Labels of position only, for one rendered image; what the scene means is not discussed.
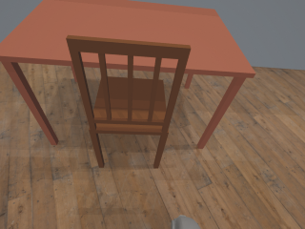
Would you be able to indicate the robot right thigh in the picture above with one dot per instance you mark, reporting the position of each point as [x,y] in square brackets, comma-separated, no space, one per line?
[184,223]

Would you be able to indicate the table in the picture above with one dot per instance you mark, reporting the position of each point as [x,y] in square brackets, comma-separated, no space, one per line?
[41,39]

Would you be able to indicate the chair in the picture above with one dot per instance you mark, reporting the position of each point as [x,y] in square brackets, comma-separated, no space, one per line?
[127,105]

